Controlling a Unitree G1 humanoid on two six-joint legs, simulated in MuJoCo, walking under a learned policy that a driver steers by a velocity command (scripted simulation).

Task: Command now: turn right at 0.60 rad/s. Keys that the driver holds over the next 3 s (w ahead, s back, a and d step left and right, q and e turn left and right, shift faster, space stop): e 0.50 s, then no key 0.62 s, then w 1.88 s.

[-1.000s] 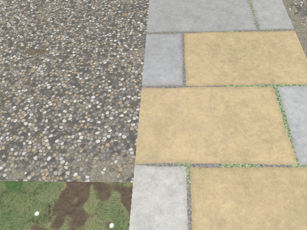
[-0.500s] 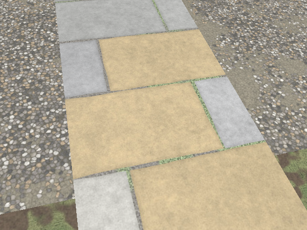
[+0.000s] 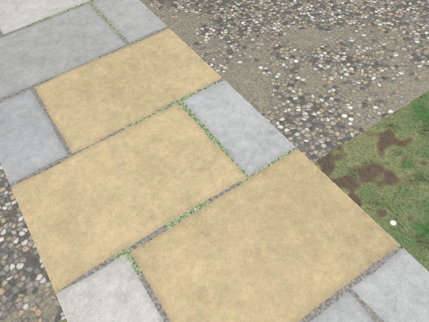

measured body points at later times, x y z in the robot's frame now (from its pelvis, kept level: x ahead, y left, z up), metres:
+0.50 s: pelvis +0.01 +0.04 +0.00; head +0.05 +0.06 +0.45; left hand +0.19 +0.29 -0.13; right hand +0.07 -0.26 -0.08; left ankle +0.04 +0.13 -0.74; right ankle -0.06 -0.07 -0.66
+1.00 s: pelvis -0.01 +0.01 +0.00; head +0.00 -0.01 +0.45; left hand +0.22 +0.17 -0.11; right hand -0.05 -0.27 -0.14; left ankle +0.03 +0.14 -0.72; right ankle -0.04 -0.07 -0.74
